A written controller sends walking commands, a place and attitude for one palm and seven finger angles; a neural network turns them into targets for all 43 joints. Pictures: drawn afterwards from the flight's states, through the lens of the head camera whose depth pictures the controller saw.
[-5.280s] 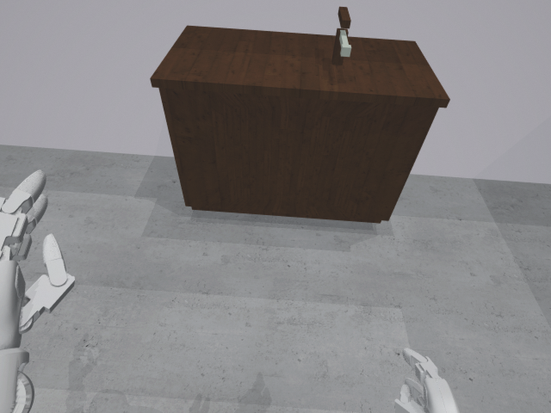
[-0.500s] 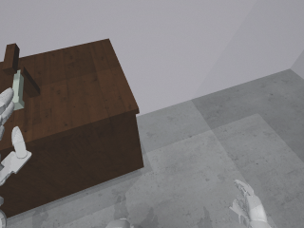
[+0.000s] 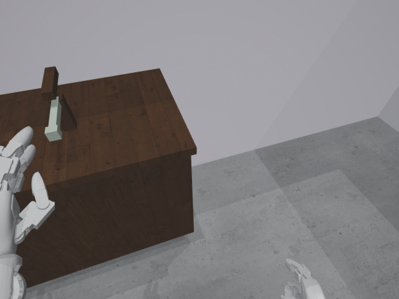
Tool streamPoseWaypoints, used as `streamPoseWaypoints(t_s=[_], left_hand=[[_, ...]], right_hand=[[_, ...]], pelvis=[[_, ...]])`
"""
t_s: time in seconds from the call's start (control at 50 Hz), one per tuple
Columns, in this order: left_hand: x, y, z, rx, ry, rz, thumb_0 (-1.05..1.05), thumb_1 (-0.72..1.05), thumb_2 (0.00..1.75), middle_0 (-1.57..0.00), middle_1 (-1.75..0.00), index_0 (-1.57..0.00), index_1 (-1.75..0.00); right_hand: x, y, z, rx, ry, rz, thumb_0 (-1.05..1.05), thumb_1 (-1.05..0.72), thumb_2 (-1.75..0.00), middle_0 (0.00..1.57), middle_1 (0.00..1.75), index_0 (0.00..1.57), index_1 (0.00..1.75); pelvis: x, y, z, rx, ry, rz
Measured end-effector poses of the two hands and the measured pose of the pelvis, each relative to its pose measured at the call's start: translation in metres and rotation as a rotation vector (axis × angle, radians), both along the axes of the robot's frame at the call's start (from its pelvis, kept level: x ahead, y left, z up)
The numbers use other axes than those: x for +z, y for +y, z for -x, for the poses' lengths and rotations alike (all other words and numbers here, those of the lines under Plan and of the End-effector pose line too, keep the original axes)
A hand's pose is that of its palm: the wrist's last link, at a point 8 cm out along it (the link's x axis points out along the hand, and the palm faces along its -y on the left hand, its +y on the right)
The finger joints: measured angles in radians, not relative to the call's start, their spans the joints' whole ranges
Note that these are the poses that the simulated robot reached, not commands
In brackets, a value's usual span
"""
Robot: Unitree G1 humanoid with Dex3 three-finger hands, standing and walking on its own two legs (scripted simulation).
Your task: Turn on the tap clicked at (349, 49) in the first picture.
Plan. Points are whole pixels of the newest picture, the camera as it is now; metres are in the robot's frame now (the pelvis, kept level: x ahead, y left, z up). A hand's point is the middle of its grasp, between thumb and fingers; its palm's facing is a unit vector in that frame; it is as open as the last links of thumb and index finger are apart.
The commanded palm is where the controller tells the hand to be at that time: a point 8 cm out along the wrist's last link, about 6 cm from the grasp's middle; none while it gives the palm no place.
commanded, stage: come to a stop and stand still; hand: left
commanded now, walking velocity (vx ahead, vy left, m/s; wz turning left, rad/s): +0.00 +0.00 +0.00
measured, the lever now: (53, 133) +0.46 +0.40 +0.07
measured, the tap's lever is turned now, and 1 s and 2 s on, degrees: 0 0 0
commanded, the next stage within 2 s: look again from close up in 0.14 s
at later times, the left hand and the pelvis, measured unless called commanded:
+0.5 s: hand (60, 187) +0.24 +0.24 +0.16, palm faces +0.30 -0.89 -0.35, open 7.4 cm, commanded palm +0.19 +0.29 +0.18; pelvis +0.01 +0.02 +0.00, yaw -3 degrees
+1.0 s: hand (42, 160) +0.30 +0.30 +0.16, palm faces +0.38 -0.83 -0.40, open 7.4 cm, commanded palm +0.24 +0.32 +0.18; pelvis +0.07 +0.05 +0.00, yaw -2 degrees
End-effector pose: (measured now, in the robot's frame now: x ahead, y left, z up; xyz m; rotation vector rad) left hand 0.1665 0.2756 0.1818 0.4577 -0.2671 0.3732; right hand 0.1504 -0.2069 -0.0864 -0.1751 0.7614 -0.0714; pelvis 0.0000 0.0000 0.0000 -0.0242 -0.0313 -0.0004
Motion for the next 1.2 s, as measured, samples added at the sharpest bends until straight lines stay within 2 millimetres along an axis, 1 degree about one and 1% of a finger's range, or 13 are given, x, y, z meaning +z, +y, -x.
streamPoseWaypoints(t_s=[0.22, 0.28, 0.34, 0.4, 0.5, 0.58, 0.66, 0.76, 0.82, 0.9, 1.02, 1.18, 1.2], left_hand=[[-0.005, 0.011, -0.007, 0.003, 0.012, 0.000, 0.01, 0.89, 0.90, -0.21, -0.31, -0.21, -0.30], [0.023, 0.025, -0.019, -0.010, -0.108, -0.137, 0.02, 0.89, 0.90, -0.22, -0.31, -0.22, -0.30], [0.043, 0.042, -0.027, 0.028, -0.223, -0.158, 0.01, 0.89, 0.90, -0.22, -0.31, -0.22, -0.30], [0.034, 0.036, -0.031, -0.001, -0.196, -0.088, 0.01, 0.90, 0.90, -0.21, -0.30, -0.21, -0.30], [-0.011, 0.013, -0.041, -0.128, -0.011, 0.032, 0.01, 0.90, 0.90, -0.21, -0.30, -0.21, -0.30], [-0.028, 0.026, -0.055, -0.118, 0.077, 0.023, 0.01, 0.89, 0.90, -0.22, -0.31, -0.22, -0.30], [-0.012, 0.044, -0.069, -0.063, 0.025, -0.032, 0.02, 0.89, 0.90, -0.22, -0.31, -0.22, -0.30], [0.014, 0.042, -0.076, -0.086, -0.078, -0.076, 0.02, 0.89, 0.90, -0.21, -0.31, -0.21, -0.30], [0.013, 0.039, -0.077, -0.113, -0.065, -0.079, 0.01, 0.90, 0.90, -0.21, -0.31, -0.21, -0.30], [0.001, 0.051, -0.081, -0.090, -0.004, -0.071, 0.01, 0.89, 0.90, -0.21, -0.31, -0.21, -0.30], [-0.009, 0.064, -0.091, -0.019, 0.015, -0.007, 0.01, 0.89, 0.90, -0.21, -0.31, -0.21, -0.30], [0.004, 0.033, -0.091, -0.113, -0.009, -0.008, 0.01, 0.90, 0.90, -0.21, -0.31, -0.21, -0.30], [0.013, 0.035, -0.091, -0.123, -0.017, -0.096, 0.01, 0.89, 0.90, -0.21, -0.31, -0.21, -0.30]], right_hand=[[0.010, -0.026, 0.021, -0.072, 0.017, 0.082, 0.01, -0.90, -0.90, 0.20, 0.30, 0.20, 0.30], [0.008, -0.023, 0.018, -0.021, 0.002, 0.091, 0.01, -0.90, -0.90, 0.20, 0.30, 0.20, 0.30], [0.006, -0.019, 0.012, 0.021, -0.009, 0.073, 0.01, -0.90, -0.90, 0.20, 0.30, 0.20, 0.30], [0.010, -0.016, 0.007, 0.001, -0.040, 0.046, 0.01, -0.90, -0.90, 0.20, 0.30, 0.21, 0.30], [0.016, -0.008, 0.003, -0.046, -0.040, 0.058, 0.01, -0.90, -0.90, 0.20, 0.30, 0.21, 0.30], [0.021, 0.001, -0.007, -0.039, -0.012, 0.088, 0.01, -0.90, -0.90, 0.20, 0.30, 0.20, 0.30], [0.021, 0.011, -0.026, 0.007, -0.001, 0.097, 0.01, -0.90, -0.90, 0.20, 0.30, 0.20, 0.30], [0.023, 0.019, -0.059, 0.037, -0.042, 0.081, 0.01, -0.90, -0.90, 0.20, 0.30, 0.21, 0.30], [0.025, 0.021, -0.076, 0.024, -0.079, 0.074, 0.01, -0.90, -0.90, 0.20, 0.30, 0.21, 0.30], [0.026, 0.024, -0.092, 0.001, -0.101, 0.075, 0.01, -0.90, -0.90, 0.20, 0.30, 0.21, 0.30], [0.027, 0.033, -0.095, 0.020, -0.073, 0.070, 0.01, -0.90, -0.90, 0.20, 0.30, 0.21, 0.30], [0.028, 0.036, -0.079, 0.017, -0.058, 0.042, 0.01, -0.90, -0.90, 0.20, 0.30, 0.21, 0.30], [0.028, 0.035, -0.075, 0.034, -0.060, 0.052, 0.01, -0.90, -0.90, 0.20, 0.30, 0.21, 0.30]], pelvis=[[0.003, 0.004, 0.004, 0.008, 0.002, -0.007], [-0.002, -0.002, 0.011, 0.035, 0.004, -0.002], [-0.004, -0.003, 0.011, 0.010, 0.012, 0.001], [-0.002, 0.007, 0.004, -0.029, 0.015, 0.003], [0.002, 0.022, -0.013, -0.047, 0.016, -0.002], [0.005, 0.026, -0.023, -0.042, 0.035, -0.009], [0.006, 0.029, -0.031, -0.028, 0.051, -0.004], [0.003, 0.037, -0.045, -0.024, 0.064, 0.007], [0.000, 0.043, -0.054, -0.027, 0.065, 0.007], [-0.003, 0.049, -0.064, -0.029, 0.061, 0.001], [0.001, 0.048, -0.066, -0.032, 0.049, -0.003], [0.006, 0.041, -0.055, -0.045, 0.057, 0.006], [0.006, 0.039, -0.051, -0.039, 0.060, 0.007]])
